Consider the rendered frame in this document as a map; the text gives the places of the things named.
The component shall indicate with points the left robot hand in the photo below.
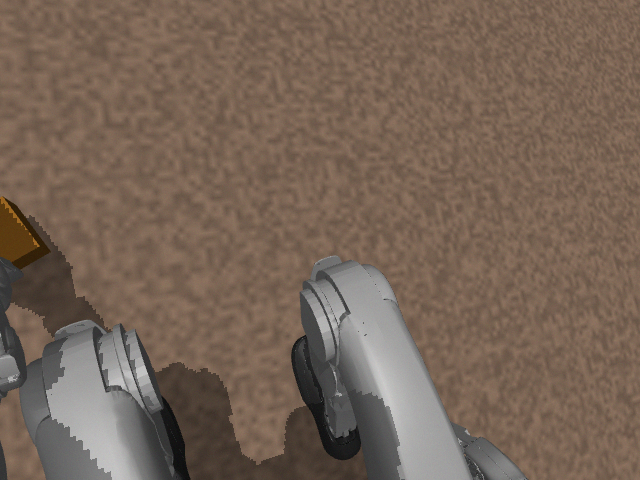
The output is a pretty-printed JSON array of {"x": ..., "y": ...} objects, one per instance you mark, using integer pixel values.
[{"x": 13, "y": 272}]

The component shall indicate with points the left robot arm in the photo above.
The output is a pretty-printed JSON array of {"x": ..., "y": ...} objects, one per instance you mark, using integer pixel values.
[{"x": 13, "y": 370}]

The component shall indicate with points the right robot foot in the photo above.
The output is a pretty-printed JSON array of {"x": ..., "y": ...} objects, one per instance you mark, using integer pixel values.
[{"x": 341, "y": 448}]

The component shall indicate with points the right robot hand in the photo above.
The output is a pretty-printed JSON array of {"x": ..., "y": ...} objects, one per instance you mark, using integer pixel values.
[{"x": 485, "y": 460}]

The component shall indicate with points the left robot foot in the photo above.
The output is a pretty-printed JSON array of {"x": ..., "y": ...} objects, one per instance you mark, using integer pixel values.
[{"x": 176, "y": 441}]

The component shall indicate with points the small box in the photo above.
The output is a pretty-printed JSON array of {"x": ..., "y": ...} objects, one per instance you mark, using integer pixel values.
[{"x": 19, "y": 242}]

